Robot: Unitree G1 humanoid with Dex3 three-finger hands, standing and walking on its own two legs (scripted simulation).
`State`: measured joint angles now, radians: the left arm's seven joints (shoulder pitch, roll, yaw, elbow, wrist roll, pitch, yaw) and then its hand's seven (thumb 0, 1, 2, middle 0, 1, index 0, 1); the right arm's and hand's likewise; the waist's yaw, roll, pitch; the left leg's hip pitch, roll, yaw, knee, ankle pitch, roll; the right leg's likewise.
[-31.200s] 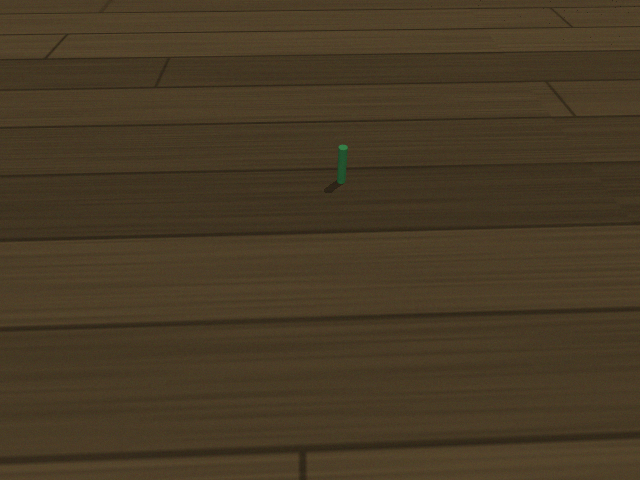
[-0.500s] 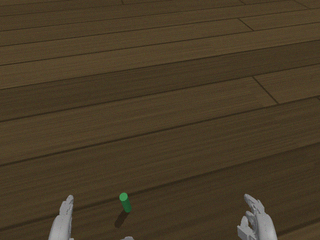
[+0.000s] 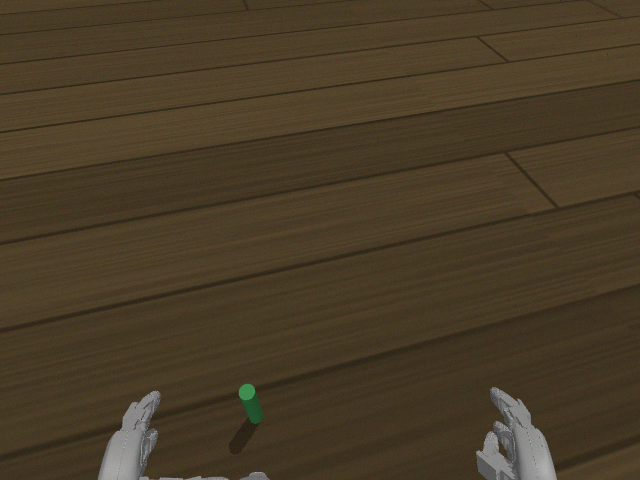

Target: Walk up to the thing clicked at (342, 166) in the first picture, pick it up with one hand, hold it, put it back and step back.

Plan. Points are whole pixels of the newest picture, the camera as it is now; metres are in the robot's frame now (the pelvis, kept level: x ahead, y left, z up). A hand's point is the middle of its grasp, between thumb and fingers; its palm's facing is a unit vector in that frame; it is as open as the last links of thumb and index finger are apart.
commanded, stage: stand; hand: left
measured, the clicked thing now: (251, 404) +0.42 +0.19 -0.62
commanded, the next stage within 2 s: none
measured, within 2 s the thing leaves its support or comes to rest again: neither
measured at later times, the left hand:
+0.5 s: hand out of the picture +0.06 +0.27 -0.11, palm faces +0.01 -0.94 -0.35, open 7.5 cm
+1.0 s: hand out of the picture +0.02 +0.27 -0.10, palm faces +0.01 -0.94 -0.35, open 7.4 cm
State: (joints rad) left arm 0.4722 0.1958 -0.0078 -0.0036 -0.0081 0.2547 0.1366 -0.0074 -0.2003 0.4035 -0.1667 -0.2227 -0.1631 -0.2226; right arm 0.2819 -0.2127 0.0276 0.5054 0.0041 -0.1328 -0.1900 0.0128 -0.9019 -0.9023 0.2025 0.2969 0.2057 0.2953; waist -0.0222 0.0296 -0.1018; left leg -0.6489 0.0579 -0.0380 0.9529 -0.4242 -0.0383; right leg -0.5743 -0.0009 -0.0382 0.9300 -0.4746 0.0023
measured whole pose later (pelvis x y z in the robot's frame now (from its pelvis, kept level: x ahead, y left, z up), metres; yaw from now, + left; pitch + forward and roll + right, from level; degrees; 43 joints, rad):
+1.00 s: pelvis -0.02 +0.02 +0.06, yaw +2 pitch -5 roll +0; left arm 0.18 0.33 0.01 1.14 0.03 -0.01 0.02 0.01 0.91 0.90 -0.21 -0.30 -0.20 -0.30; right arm 0.13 -0.32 -0.02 1.13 -0.02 0.01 0.00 0.01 -0.91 -0.90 0.20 0.30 0.20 0.29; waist 0.01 0.01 0.06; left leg -0.17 0.00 -0.02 0.40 -0.14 0.00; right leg -0.10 -0.05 -0.04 0.39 -0.20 0.04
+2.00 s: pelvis +0.01 +0.01 +0.06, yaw +1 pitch -3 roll +0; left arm 0.11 0.33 0.02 1.13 0.02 -0.01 0.01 0.01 0.91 0.90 -0.21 -0.30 -0.20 -0.30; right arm 0.09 -0.34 0.00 1.14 -0.01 0.00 0.00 0.00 -0.91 -0.90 0.20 0.30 0.20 0.29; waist 0.00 0.00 0.06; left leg -0.13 0.03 -0.02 0.34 -0.15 -0.03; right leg -0.05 -0.03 -0.04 0.32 -0.20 0.02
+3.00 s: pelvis -0.12 +0.04 +0.03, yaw -4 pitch -2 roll +0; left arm 0.15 0.38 0.08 0.89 0.02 0.04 0.01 0.01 0.91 0.90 -0.21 -0.30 -0.20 -0.30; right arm 0.10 -0.36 -0.03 0.85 -0.02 0.04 -0.01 0.00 -0.90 -0.90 0.21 0.30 0.21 0.30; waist -0.01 -0.01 0.19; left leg -0.41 0.02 0.08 0.67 -0.23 0.04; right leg -0.25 0.02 0.05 0.70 -0.41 -0.02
